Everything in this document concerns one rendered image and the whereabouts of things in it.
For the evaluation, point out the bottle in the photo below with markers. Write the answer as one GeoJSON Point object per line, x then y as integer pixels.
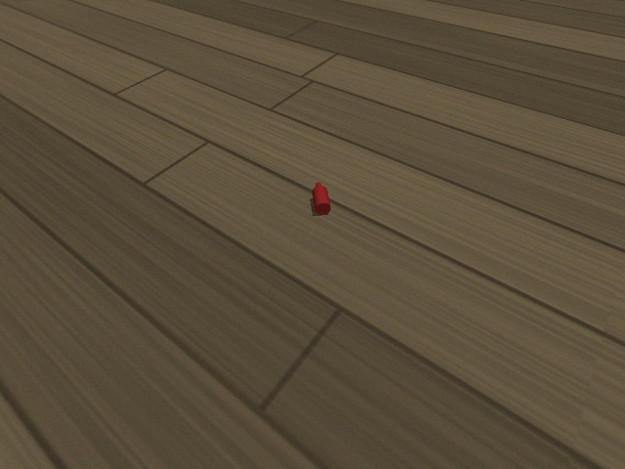
{"type": "Point", "coordinates": [320, 199]}

